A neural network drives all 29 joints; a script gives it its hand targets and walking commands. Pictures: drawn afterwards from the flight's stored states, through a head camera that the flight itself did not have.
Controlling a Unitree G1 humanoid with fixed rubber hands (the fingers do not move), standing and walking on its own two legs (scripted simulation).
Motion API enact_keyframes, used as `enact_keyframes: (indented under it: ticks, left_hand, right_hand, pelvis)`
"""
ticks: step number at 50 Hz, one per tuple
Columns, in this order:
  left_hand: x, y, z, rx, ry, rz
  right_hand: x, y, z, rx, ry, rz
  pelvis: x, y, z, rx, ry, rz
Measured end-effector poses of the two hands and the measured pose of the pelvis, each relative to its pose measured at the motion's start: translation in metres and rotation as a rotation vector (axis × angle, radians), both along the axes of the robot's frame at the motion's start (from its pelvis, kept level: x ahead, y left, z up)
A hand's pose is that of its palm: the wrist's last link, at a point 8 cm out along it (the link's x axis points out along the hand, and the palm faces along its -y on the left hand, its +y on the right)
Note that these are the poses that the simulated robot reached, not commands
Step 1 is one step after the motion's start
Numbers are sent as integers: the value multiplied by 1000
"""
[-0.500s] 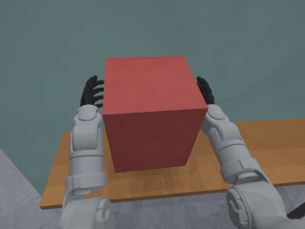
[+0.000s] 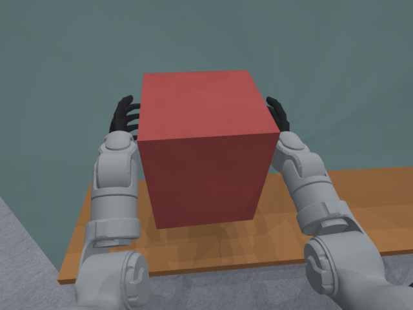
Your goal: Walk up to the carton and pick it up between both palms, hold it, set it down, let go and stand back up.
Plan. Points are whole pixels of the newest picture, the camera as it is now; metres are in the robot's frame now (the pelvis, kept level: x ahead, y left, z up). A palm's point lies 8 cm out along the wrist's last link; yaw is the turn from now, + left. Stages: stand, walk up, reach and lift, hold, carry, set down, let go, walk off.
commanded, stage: reach and lift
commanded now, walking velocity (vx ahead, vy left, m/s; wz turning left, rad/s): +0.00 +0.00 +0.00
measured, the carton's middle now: (201, 150) +0.39 +0.01 +0.15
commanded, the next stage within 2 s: hold in 0.38 s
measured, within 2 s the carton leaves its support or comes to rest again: neither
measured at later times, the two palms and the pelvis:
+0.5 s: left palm (124, 129) +0.38 +0.15 +0.22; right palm (284, 126) +0.38 -0.15 +0.22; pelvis +0.02 +0.00 +0.00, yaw +0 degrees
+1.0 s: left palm (121, 124) +0.36 +0.15 +0.24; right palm (290, 126) +0.36 -0.15 +0.23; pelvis +0.00 +0.00 +0.00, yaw -1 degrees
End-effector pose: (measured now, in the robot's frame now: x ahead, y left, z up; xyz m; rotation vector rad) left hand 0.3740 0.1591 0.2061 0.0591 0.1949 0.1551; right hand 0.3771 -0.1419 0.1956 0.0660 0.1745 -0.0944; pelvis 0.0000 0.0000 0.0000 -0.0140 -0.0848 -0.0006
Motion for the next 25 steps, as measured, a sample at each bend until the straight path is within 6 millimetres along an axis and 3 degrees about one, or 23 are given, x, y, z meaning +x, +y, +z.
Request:
enact_keyframes:
  ticks: [12,25]
  left_hand:
    - [9,-9,5,-3,-8,-20]
    - [4,-7,13,-31,-39,-26]
  right_hand:
    - [4,-9,5,4,-4,-19]
    - [0,-9,21,11,-26,-24]
  pelvis:
    - [9,0,0,-1,-1,-9]
    - [16,-2,-1,-3,-18,-4]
